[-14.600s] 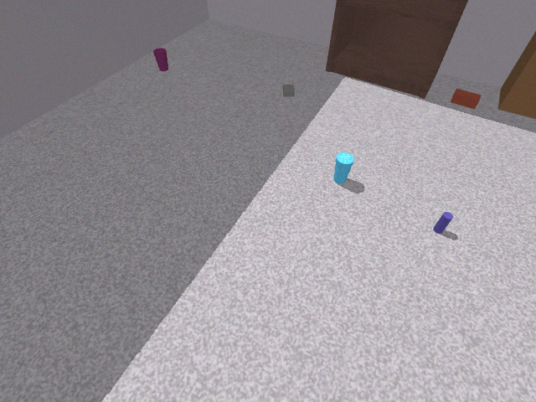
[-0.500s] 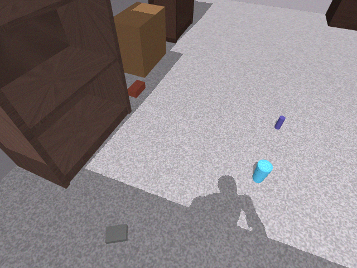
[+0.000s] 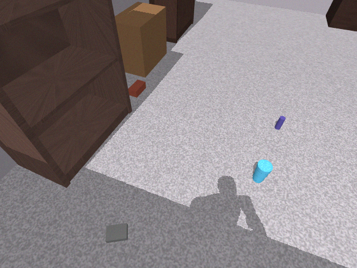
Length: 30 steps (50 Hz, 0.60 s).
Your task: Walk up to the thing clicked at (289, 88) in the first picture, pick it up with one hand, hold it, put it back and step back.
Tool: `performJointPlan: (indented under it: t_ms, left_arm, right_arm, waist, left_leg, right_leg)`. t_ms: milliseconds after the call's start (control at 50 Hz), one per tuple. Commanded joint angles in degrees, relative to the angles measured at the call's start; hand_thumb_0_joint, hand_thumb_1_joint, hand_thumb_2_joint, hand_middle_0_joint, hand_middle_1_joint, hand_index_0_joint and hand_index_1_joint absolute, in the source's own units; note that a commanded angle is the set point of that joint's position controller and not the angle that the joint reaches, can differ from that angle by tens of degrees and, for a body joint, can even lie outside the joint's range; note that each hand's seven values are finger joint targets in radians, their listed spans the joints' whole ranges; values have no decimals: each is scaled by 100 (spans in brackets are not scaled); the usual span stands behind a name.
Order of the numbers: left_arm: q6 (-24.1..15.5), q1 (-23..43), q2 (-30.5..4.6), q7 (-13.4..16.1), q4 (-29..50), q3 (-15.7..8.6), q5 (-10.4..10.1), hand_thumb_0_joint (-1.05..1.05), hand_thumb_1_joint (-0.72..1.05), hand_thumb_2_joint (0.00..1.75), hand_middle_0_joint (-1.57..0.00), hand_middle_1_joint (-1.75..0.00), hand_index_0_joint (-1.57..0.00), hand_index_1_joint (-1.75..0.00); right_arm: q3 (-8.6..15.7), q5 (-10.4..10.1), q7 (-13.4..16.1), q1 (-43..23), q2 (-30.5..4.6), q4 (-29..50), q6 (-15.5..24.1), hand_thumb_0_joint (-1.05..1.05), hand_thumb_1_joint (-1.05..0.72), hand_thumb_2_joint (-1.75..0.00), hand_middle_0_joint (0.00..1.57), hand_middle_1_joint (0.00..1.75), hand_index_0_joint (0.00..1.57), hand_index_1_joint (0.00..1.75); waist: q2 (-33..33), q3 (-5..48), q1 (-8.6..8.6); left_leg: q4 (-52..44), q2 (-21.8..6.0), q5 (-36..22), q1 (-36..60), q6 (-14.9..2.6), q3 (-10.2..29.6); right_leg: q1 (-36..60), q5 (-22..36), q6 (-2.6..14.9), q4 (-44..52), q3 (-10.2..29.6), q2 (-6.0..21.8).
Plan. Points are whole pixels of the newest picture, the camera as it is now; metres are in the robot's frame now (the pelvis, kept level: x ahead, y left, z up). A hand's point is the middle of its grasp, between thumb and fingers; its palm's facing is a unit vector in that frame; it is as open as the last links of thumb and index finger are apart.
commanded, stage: walk up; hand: left
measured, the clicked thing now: (117, 232) +0.44 +0.30 -0.77
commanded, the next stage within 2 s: stand in 1.86 s
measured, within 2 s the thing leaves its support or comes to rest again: neither
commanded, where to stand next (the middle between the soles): +0.07 +0.04 m, yaw +3 degrees
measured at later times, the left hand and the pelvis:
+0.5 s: hand out of the picture +0.07 +0.30 -0.16, palm faces +0.01 -0.91 -0.42, open 7.4 cm; pelvis +0.02 +0.02 -0.01, yaw +2 degrees
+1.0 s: hand out of the picture +0.04 +0.30 -0.16, palm faces +0.05 -0.91 -0.42, open 7.4 cm; pelvis +0.01 +0.02 -0.01, yaw +4 degrees
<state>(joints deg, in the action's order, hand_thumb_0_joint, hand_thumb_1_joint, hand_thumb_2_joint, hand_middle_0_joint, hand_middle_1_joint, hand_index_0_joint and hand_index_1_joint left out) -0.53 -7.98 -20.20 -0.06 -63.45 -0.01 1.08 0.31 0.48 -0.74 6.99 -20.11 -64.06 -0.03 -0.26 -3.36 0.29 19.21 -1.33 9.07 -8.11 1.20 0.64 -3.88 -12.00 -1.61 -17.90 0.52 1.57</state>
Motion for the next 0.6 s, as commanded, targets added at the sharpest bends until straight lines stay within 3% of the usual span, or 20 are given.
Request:
performJointPlan:
  t_ms: [0, 80, 100, 140, 180, 220, 260, 300, 340, 380, 440, 480, 580]
  left_arm:
    - [-202, -139, -1595, 159, 332, -477, 46, 0, 90, 90, -20, -30, -20, -30]
    - [-180, 86, -1637, 199, 571, -544, 71, 0, 90, 90, -20, -30, -20, -30]
    - [-176, 184, -1605, 195, 633, -544, 68, 0, 90, 90, -20, -30, -20, -30]
    - [-168, 238, -1488, 180, 753, -502, 64, 0, 90, 90, -20, -30, -20, -30]
    - [-142, 151, -1254, 168, 752, -424, 17, 0, 90, 90, -20, -30, -20, -30]
    - [-162, -99, -1136, 188, 660, -355, -31, 0, 90, 90, -20, -30, -20, -30]
    - [-195, -313, -1249, 212, 621, -363, -21, 0, 90, 90, -20, -30, -20, -30]
    - [-215, -466, -1452, 239, 575, -405, -1, 0, 90, 90, -20, -30, -20, -30]
    - [-212, -365, -1596, 256, 644, -441, 5, 0, 90, 90, -20, -30, -20, -30]
    - [-208, -227, -1572, 259, 726, -405, 1, 0, 90, 90, -20, -30, -20, -30]
    - [-193, -198, -1466, 258, 766, -376, 20, 0, 90, 90, -20, -30, -20, -30]
    - [-208, -277, -1423, 259, 733, -363, 5, 0, 90, 90, -20, -30, -20, -30]
    - [-249, -409, -1660, 291, 757, -454, 14, 0, 90, 90, -20, -30, -20, -30]
  right_arm:
    - [398, 89, 11, -223, -1261, 523, -49, 0, -90, -90, 20, 30, 20, 30]
    - [461, 135, -28, -29, -1164, 675, -103, 0, -90, -90, 20, 30, 20, 30]
    - [471, 138, -44, 59, -1150, 683, -110, 0, -90, -90, 20, 30, 20, 30]
    - [495, 152, -68, 138, -1251, 727, -95, 0, -90, -90, 20, 30, 20, 30]
    - [524, 140, -73, 84, -1379, 797, -54, 0, -90, -90, 20, 30, 20, 30]
    - [530, 126, -63, -91, -1395, 879, -39, 0, -90, -90, 20, 30, 20, 30]
    - [545, 103, -37, -139, -1374, 967, -58, 0, -90, -90, 20, 30, 20, 30]
    - [567, 78, -33, -109, -1342, 1027, -91, 0, -90, -90, 20, 30, 20, 30]
    - [577, 76, -41, -33, -1292, 1061, -115, 0, -90, -90, 20, 30, 20, 30]
    - [603, 83, -61, -90, -1303, 1080, -122, 0, -90, -90, 20, 30, 20, 30]
    - [613, 83, -74, -138, -1307, 1116, -117, 0, -90, -90, 20, 30, 20, 30]
    - [593, 70, -77, -221, -1288, 1135, -116, 0, -90, -90, 20, 30, 20, 30]
    - [593, 54, -76, -293, -1263, 1176, -145, 0, -90, -90, 20, 30, 20, 30]
  waist:
    - [44, 465, -145]
    - [-412, 141, -69]
    - [-493, 78, -18]
    - [-311, 79, 34]
    - [207, 188, -6]
    - [520, 306, -153]
    - [592, 517, -194]
    - [467, 626, -180]
    - [179, 576, -112]
    - [169, 546, -47]
    - [141, 570, -25]
    - [231, 509, -90]
    - [-21, 510, -118]
  left_leg:
    - [203, -255, -351, -146, -278, 275]
    - [642, -130, 346, -302, -227, 263]
    - [649, -129, 356, -227, -243, 314]
    - [245, -292, -337, -22, -368, 530]
    - [-219, -742, -725, -70, -702, 1118]
    - [-269, -892, -1255, 16, -854, 1277]
    - [20, -697, -1608, 49, -701, 928]
    - [286, -453, -1505, -39, -502, 676]
    - [389, -315, -1233, -147, -399, 571]
    - [316, -317, -1135, -14, -422, 641]
    - [178, -494, -1197, 50, -605, 826]
    - [192, -530, -1382, 50, -620, 867]
    - [688, -218, -1412, -98, -426, 547]
  right_leg:
    - [116, 378, 463, 273, 580, 763]
    - [-416, 1, 821, 249, 850, 1160]
    - [-604, -57, 814, 199, 793, 1144]
    - [-751, 21, 590, -134, 397, 795]
    - [-517, 25, 279, -798, -138, 239]
    - [-369, -97, 213, -693, -172, 113]
    - [11, 461, 269, -389, -62, 299]
    - [315, 1126, 370, -306, 133, 561]
    - [320, 1159, 494, -316, 303, 759]
    - [60, 1043, 480, -426, 174, 707]
    - [-52, 762, 350, -604, -84, 506]
    - [-48, 713, 310, -557, -93, 486]
    - [103, 1295, 537, -376, 296, 881]
